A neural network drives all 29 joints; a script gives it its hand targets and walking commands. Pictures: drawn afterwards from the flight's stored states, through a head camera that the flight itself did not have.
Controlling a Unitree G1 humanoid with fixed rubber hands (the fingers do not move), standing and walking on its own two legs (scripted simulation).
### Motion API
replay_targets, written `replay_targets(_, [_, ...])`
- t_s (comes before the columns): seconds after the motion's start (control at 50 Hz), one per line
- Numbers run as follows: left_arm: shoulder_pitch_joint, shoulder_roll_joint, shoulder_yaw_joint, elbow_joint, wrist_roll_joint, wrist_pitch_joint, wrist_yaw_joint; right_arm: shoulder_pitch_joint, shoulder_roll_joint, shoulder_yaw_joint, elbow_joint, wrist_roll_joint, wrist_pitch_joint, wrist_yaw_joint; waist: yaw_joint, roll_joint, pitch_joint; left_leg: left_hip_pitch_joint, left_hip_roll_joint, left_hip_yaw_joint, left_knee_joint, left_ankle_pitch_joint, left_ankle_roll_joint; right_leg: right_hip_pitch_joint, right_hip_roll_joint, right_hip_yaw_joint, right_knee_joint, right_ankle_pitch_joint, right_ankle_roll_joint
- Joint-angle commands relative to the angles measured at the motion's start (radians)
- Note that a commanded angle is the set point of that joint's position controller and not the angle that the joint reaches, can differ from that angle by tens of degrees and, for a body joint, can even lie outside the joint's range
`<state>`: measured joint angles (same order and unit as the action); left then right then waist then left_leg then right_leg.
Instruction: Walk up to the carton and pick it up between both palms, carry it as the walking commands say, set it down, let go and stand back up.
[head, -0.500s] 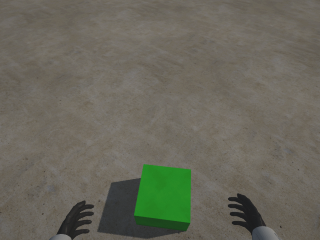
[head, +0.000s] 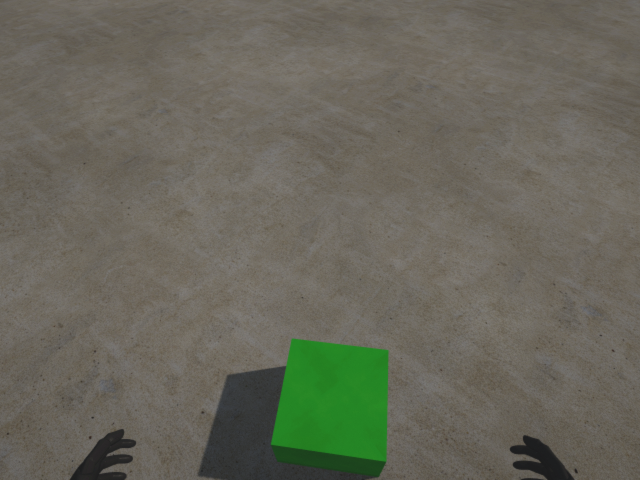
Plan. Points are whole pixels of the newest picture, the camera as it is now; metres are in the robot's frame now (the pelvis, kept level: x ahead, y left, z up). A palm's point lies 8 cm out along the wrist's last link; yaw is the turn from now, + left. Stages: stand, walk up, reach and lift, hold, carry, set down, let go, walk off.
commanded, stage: stand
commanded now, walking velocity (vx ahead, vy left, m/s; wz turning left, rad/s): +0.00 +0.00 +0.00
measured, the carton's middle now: (333, 405) +0.44 -0.02 -0.68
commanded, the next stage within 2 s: none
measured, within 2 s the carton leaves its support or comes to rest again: neither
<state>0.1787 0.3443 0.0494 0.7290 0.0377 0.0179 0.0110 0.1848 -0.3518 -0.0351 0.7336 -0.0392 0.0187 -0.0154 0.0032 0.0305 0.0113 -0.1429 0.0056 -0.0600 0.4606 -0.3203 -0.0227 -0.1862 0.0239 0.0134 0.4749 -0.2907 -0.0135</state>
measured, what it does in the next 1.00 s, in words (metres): stands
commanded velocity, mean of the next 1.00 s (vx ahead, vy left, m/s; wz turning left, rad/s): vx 0.00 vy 0.00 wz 0.00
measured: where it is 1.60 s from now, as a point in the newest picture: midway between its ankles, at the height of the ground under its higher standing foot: outside the picture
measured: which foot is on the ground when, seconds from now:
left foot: down 0.00-1.00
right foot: down 0.00-1.00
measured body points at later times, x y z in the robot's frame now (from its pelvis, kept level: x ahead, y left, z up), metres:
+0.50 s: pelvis -0.01 +0.01 +0.01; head -0.01 +0.00 +0.45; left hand +0.11 +0.31 -0.10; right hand +0.11 -0.30 -0.10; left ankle -0.05 +0.14 -0.74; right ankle -0.02 -0.11 -0.74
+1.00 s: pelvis -0.03 +0.01 +0.01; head -0.03 +0.00 +0.46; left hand +0.07 +0.32 -0.10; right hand +0.08 -0.30 -0.11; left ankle -0.05 +0.14 -0.74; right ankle -0.02 -0.11 -0.74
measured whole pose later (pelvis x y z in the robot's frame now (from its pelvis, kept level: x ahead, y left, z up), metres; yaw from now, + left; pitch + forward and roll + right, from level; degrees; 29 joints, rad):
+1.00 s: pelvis -0.03 +0.01 +0.01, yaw +1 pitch -2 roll +0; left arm 0.14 0.38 0.01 1.00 0.02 0.00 0.01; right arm 0.16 -0.39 0.00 0.98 -0.02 -0.01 -0.02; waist 0.01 0.01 0.02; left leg -0.09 -0.01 -0.06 0.36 -0.23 -0.01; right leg -0.13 0.00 0.01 0.37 -0.20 0.00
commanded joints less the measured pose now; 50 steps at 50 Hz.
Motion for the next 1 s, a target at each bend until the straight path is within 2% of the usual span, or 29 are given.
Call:
replay_targets(0.0, [-0.019, 0.152, 0.032, -0.035, -0.001, -0.015, 0.008, -0.019, -0.141, -0.031, -0.039, 0.0, -0.018, -0.007, 0.0, -0.037, -0.084, 0.015, 0.064, -0.035, -0.029, 0.396, 0.011, 0.067, -0.098, 0.074, -0.048, 0.402, 0.009])
replay_targets(0.2, [-0.041, 0.161, 0.021, 0.035, -0.005, -0.02, 0.011, -0.033, -0.157, -0.027, 0.019, 0.003, -0.029, -0.012, 0.0, -0.021, -0.063, 0.022, 0.074, -0.044, -0.063, 0.403, 0.015, 0.085, -0.104, 0.076, -0.071, 0.385, 0.004])
replay_targets(0.66, [-0.067, 0.188, 0.005, 0.167, -0.013, -0.027, 0.002, -0.052, -0.187, -0.005, 0.149, 0.01, -0.041, -0.009, 0.003, -0.025, -0.013, -0.002, 0.085, -0.073, -0.144, 0.251, 0.03, 0.084, -0.119, 0.09, -0.146, 0.229, -0.001])
replay_targets(0.98, [-0.082, 0.205, -0.006, 0.227, -0.018, -0.031, -0.001, -0.059, -0.202, 0.004, 0.202, 0.016, -0.041, -0.004, 0.004, -0.025, -0.003, -0.005, 0.088, -0.081, -0.161, 0.22, 0.037, 0.083, -0.126, 0.096, -0.166, 0.198, -0.006])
